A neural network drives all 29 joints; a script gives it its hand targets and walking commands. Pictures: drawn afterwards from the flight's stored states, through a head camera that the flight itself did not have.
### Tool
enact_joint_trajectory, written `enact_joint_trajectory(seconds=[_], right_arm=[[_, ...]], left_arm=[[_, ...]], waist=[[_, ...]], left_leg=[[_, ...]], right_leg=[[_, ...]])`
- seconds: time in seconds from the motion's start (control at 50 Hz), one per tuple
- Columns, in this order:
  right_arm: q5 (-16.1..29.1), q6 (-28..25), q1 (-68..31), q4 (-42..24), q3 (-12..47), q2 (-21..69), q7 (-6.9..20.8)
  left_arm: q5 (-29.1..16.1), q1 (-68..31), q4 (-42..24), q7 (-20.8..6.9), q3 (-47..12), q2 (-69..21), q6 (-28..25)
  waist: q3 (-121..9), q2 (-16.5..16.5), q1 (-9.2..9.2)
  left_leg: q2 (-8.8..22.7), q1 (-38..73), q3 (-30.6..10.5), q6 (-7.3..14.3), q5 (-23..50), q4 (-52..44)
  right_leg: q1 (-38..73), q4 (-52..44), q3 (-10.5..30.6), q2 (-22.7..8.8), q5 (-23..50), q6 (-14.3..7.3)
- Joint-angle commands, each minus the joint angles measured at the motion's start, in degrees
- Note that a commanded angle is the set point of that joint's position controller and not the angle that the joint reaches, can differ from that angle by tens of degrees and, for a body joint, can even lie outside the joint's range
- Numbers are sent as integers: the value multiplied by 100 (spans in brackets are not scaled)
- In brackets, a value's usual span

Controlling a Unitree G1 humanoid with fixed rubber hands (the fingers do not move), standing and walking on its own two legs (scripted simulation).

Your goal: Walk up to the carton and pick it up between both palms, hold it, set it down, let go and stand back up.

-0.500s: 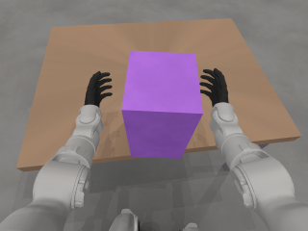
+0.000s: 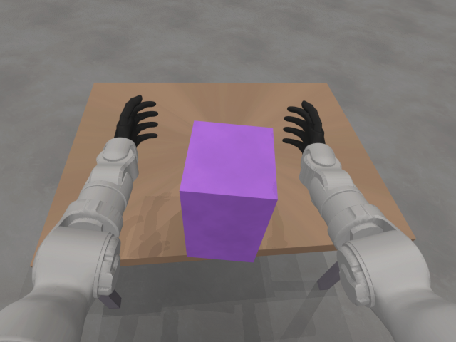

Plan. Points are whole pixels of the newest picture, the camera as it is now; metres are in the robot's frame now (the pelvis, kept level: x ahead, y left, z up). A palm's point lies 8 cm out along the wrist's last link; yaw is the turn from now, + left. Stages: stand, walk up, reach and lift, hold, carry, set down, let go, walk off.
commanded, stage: set down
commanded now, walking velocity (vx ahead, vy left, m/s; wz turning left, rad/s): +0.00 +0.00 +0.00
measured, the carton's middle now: (226, 197) +0.43 +0.05 -0.05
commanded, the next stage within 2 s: none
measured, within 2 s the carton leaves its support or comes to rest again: neither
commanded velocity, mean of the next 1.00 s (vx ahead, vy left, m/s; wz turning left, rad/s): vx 0.00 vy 0.00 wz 0.00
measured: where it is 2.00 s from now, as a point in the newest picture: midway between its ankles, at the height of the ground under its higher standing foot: outside the picture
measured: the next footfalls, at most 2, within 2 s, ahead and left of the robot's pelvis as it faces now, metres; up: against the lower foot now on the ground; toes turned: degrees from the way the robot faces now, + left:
none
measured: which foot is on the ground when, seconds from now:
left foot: down 0.00-1.00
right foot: down 0.00-1.00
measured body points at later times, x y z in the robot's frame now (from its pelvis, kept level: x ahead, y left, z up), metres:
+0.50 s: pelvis +0.01 +0.00 +0.00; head +0.03 +0.03 +0.45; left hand +0.38 +0.23 +0.04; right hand +0.39 -0.11 +0.05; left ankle +0.05 +0.13 -0.73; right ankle +0.00 -0.13 -0.73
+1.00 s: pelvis +0.01 +0.01 +0.00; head +0.03 +0.04 +0.45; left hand +0.31 +0.24 -0.02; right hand +0.33 -0.12 -0.01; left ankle +0.05 +0.13 -0.73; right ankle +0.00 -0.13 -0.73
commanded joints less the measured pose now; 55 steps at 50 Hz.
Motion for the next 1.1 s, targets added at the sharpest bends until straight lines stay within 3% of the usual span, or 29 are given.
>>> enact_joint_trajectory(seconds=[0.0,0.02,0.06,0.08,0.1,0.14,0.18,0.2,0.22,0.24,0.28,0.34,0.38,0.42,0.48,0.52,0.54,0.56,0.62,0.64,0.72,0.74,0.78,0.84,0.9,0.92,0.98,1.06,1.08], right_arm=[[-102,-88,-1482,-1118,-89,-592,-154],[-127,-127,-986,-1167,-105,-570,-174],[-223,-206,-370,-1410,8,-422,-229],[-276,-274,76,-1494,23,-296,-246],[-402,-340,-402,-1828,-114,-358,-276],[-579,-540,624,-2034,-71,-74,-232],[-743,-715,576,-2490,-237,20,-180],[-835,-792,-11,-2793,-405,-108,-144],[-858,-881,973,-2817,-289,142,-99],[-956,-924,408,-3046,-429,108,-87],[-1104,-910,206,-3145,-512,113,-53],[-1017,-956,1001,-2931,-326,312,-39],[-984,-934,279,-2740,-398,192,-30],[-818,-1040,884,-2474,-192,420,-7],[-782,-1207,943,-2095,-54,399,-46],[-711,-1378,1219,-2083,24,417,-85],[-746,-1476,1409,-1958,-15,335,-96],[-703,-1525,1186,-2019,34,315,-105],[-819,-1691,1271,-2131,-87,222,-111],[-812,-1741,1345,-2194,-34,267,-90],[-878,-1854,1829,-2198,-58,356,-44],[-866,-1932,2519,-2127,-7,447,-2],[-897,-2061,2441,-2198,-90,396,38],[-925,-2250,2524,-2399,-124,366,117],[-1023,-2351,2261,-2413,-246,352,209],[-1035,-2357,2293,-2393,-181,402,240],[-964,-2670,2989,-2226,-38,577,315],[-988,-3005,2791,-2011,10,394,322],[-981,-3102,3002,-1985,25,431,307]], left_arm=[[291,-1691,-1194,-111,364,730,45],[406,-1264,-1437,-147,379,584,60],[690,-656,-1697,-261,702,636,84],[771,-137,-1758,-348,710,424,87],[797,-590,-1908,-406,820,611,38],[874,425,-2106,-469,746,250,-126],[808,234,-2546,-452,710,250,-363],[714,-350,-2713,-411,686,338,-459],[721,679,-2768,-381,642,3,-590],[626,-59,-2885,-369,646,152,-676],[476,-244,-2830,-276,602,169,-795],[392,670,-2578,-227,549,-57,-1022],[265,-71,-2322,-162,529,220,-1133],[349,690,-2018,-154,597,74,-1313],[637,734,-1899,-209,830,124,-1365],[695,1198,-1933,-233,837,54,-1435],[745,1288,-2010,-236,810,-75,-1420],[790,1149,-2094,-251,900,12,-1404],[823,1209,-2329,-264,842,-76,-1395],[780,1322,-2423,-223,785,-82,-1442],[754,1756,-2490,-235,680,-204,-1539],[760,2397,-2571,-229,593,-430,-1613],[716,2292,-2760,-231,552,-351,-1745],[613,2498,-2925,-174,452,-275,-1980],[487,2183,-2788,-112,376,-211,-2161],[467,2359,-2658,-93,353,-205,-2203],[422,3163,-2378,-83,377,-217,-2612],[489,3068,-2234,-192,461,-85,-2733],[438,3267,-2257,-200,402,-113,-2770]], waist=[[-2807,694,150],[-2948,792,71],[-2716,661,216],[-2406,617,123],[-2365,589,130],[-2203,518,90],[-2334,682,101],[-2370,784,38],[-2187,728,73],[-2369,724,-11],[-2241,691,-10],[-1975,566,-41],[-1818,596,-27],[-1748,510,95],[-1913,544,196],[-1919,518,228],[-1901,587,106],[-1847,597,230],[-1616,647,80],[-1593,598,140],[-1321,639,17],[-1129,694,-17],[-1183,793,-95],[-1202,847,-25],[-1191,815,-103],[-1138,768,5],[-1084,596,39],[-1131,512,100],[-1088,505,21]], left_leg=[[-416,2608,179,-304,2025,-185],[-411,2913,156,-371,2333,-225],[-441,3035,172,-361,2684,-312],[-450,3062,152,-357,2729,-386],[-477,2798,204,-332,2466,-448],[-472,3045,155,-282,2594,-531],[-467,3073,153,-283,2526,-497],[-445,2900,158,-290,2244,-457],[-443,3107,133,-294,2267,-429],[-444,2871,147,-255,2043,-403],[-441,2637,98,-217,1521,-388],[-454,2642,41,-198,1408,-316],[-444,2330,40,-180,1010,-253],[-466,2448,-8,-149,1178,-193],[-480,2527,44,-205,1589,-100],[-493,2625,62,-230,1824,-31],[-475,2801,40,-303,2091,14],[-473,2741,55,-298,2167,42],[-472,2731,53,-312,1830,7],[-468,2785,54,-318,1763,12],[-453,2789,-21,-297,1416,8],[-422,2981,-76,-334,1590,-5],[-437,2911,-99,-367,1619,62],[-443,2849,-146,-368,1520,149],[-441,2549,-171,-320,1032,184],[-441,2429,-167,-281,807,168],[-466,2360,-221,-269,1011,338],[-517,2168,-150,-263,1052,486],[-510,2174,-149,-274,1043,534]], right_leg=[[1023,-677,111,208,1506,26],[1260,-720,96,211,1765,0],[1597,-826,122,215,2126,70],[1748,-883,143,179,2283,100],[1772,-902,135,166,2130,121],[1947,-902,149,144,2278,119],[1768,-909,119,151,2048,95],[1517,-876,76,156,1634,82],[1598,-888,110,161,1612,43],[1463,-867,131,127,1378,39],[1264,-781,140,119,899,1],[1331,-697,233,84,898,-5],[915,-645,247,87,350,4],[1047,-616,323,71,431,-31],[1149,-515,331,94,841,16],[1180,-512,330,119,957,32],[1187,-530,281,146,1152,13],[1172,-542,302,149,1142,12],[1023,-564,233,159,812,13],[961,-577,222,186,719,-2],[892,-609,244,139,405,-76],[928,-592,220,155,467,-112],[869,-569,231,149,427,-146],[694,-494,217,154,274,-189],[539,-377,249,122,-115,-217],[487,-347,263,112,-231,-218],[599,-172,332,100,72,-190],[585,-7,374,98,174,-184],[577,48,371,99,276,-169]])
